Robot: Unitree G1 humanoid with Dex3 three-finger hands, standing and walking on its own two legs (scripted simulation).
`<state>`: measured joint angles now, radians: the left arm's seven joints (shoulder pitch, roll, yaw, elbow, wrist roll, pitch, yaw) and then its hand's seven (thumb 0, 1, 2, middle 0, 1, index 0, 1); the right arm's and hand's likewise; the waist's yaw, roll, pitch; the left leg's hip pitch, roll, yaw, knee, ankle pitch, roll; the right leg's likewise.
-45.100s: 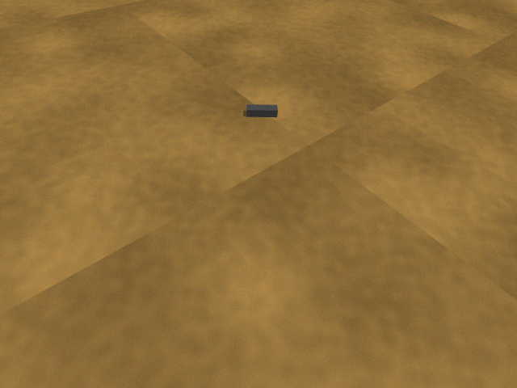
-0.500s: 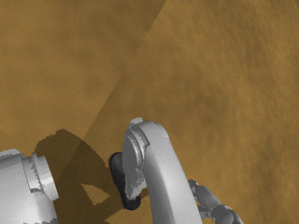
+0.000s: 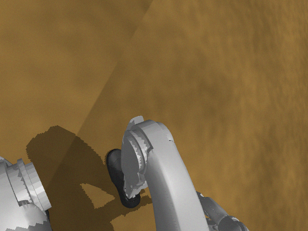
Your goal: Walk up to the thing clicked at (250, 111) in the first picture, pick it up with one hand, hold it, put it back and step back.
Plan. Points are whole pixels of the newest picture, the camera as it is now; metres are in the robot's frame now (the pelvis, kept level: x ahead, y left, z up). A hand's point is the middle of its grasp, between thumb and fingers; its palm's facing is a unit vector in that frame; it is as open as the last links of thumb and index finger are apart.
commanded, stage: rest palm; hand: left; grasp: from above
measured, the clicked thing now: out of the picture +0.45 +0.43 -0.28
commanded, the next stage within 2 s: none
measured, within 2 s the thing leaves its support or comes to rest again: neither
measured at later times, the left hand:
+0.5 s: hand out of the picture +0.42 +0.43 -0.23, palm faces -0.41 -0.18 -0.89, open 14.3 cm
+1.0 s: hand out of the picture +0.42 +0.43 -0.24, palm faces -0.42 -0.19 -0.89, open 14.2 cm
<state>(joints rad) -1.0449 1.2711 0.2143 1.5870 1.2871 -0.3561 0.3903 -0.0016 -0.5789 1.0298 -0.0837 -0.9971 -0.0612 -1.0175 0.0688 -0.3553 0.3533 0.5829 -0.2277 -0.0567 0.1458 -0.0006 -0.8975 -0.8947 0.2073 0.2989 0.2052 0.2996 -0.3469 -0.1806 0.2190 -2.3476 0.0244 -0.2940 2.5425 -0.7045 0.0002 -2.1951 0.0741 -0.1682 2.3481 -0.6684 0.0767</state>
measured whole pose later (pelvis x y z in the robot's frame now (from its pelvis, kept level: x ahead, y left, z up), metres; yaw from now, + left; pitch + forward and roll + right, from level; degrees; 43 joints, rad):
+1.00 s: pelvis +0.00 +0.00 +0.00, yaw -1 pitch +25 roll -17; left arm -1.05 1.28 0.18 1.63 1.29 -0.34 0.44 0.00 -0.53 0.99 -0.08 -1.02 -0.07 -1.03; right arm 0.03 -0.36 0.37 0.58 -0.24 -0.09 0.16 0.00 -0.90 -0.90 0.21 0.30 0.20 0.30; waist -0.34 -0.19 0.21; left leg -2.35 0.03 -0.30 2.56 -0.70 0.02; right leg -2.18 0.08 -0.18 2.35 -0.66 0.08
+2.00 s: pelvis +0.00 +0.01 -0.01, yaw -1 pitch +25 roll -17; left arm -1.05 1.28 0.17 1.64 1.29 -0.32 0.46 0.00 -0.48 0.95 -0.08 -1.04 -0.08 -1.03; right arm 0.03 -0.35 0.37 0.59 -0.24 -0.12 0.17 0.00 -0.89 -0.89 0.21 0.30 0.20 0.30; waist -0.34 -0.19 0.21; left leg -2.36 0.04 -0.30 2.57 -0.70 0.02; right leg -2.19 0.08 -0.17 2.36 -0.65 0.07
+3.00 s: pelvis +0.00 +0.00 -0.01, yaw -1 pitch +25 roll -17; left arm -1.04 1.28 0.20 1.64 1.29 -0.33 0.48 0.00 -0.39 0.88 -0.10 -1.08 -0.13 -1.04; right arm 0.02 -0.36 0.38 0.59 -0.25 -0.12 0.17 0.00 -0.88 -0.89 0.21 0.30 0.20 0.30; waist -0.34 -0.20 0.23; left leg -2.35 0.04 -0.30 2.58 -0.71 0.02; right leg -2.19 0.07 -0.18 2.36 -0.65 0.07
